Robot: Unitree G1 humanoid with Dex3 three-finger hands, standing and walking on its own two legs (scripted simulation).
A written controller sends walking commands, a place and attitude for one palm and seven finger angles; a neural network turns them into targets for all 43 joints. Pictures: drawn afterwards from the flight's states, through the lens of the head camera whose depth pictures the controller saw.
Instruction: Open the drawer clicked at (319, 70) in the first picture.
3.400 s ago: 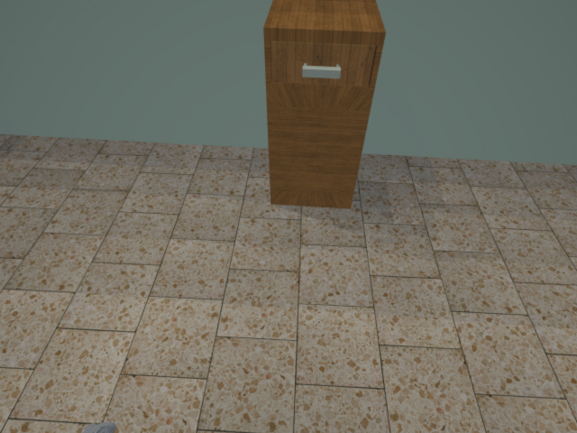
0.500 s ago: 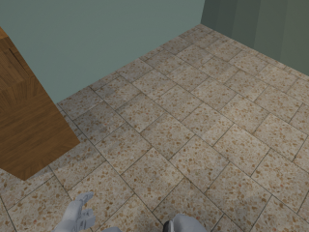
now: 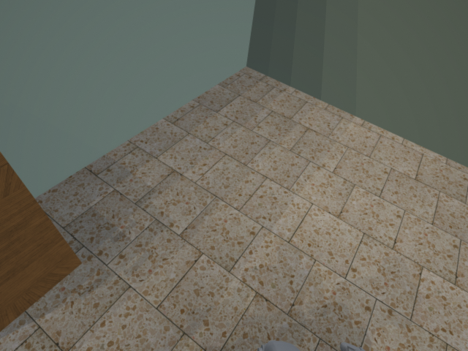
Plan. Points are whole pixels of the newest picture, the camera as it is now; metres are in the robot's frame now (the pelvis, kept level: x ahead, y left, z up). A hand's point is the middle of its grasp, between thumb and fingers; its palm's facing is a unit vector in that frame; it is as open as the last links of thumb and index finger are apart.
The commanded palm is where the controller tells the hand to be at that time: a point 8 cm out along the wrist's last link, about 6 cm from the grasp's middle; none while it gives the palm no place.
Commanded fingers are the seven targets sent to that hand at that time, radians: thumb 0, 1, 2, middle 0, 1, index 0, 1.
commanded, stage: walk to a spot facing it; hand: left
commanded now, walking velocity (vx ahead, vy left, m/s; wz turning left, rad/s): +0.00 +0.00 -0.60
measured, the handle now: out of the picture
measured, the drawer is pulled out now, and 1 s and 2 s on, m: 0.00 0.00 0.00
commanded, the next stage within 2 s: turn to face it in 0.56 s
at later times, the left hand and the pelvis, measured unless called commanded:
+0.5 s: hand (186, 334) +0.18 +0.10 -0.15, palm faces -0.30 -0.92 -0.27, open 7.4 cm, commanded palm none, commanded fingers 0.00 0.90 0.90 -0.20 -0.30 -0.20 -0.30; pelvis +0.00 -0.05 +0.00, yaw -19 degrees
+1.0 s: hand (169, 333) +0.18 +0.13 -0.18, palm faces -0.33 -0.93 -0.16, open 7.4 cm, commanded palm none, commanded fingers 0.00 0.90 0.90 -0.20 -0.30 -0.20 -0.30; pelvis +0.08 -0.02 +0.00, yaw -22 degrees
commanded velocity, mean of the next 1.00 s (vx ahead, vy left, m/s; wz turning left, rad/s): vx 0.05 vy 0.00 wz -0.15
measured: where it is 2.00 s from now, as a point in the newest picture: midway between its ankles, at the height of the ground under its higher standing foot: outside the picture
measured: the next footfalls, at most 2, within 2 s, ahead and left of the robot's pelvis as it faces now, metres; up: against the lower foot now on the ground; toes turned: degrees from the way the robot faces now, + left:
right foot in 0.32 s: +0.00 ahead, -0.15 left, +0.00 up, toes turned -20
left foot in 0.80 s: +0.16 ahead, +0.03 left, +0.00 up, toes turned -21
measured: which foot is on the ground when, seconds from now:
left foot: down 0.00-0.32, up 0.34-0.78, down 0.80-1.00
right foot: up 0.00-0.30, down 0.32-0.82, up 0.84-1.00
